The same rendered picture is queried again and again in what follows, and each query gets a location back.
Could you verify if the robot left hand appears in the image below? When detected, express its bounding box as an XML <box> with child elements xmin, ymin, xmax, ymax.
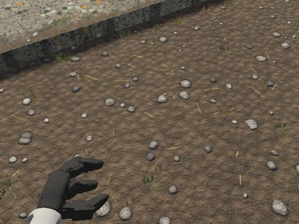
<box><xmin>36</xmin><ymin>156</ymin><xmax>109</xmax><ymax>221</ymax></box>

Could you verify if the left robot forearm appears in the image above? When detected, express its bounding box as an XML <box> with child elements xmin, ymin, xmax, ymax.
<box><xmin>25</xmin><ymin>207</ymin><xmax>62</xmax><ymax>224</ymax></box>

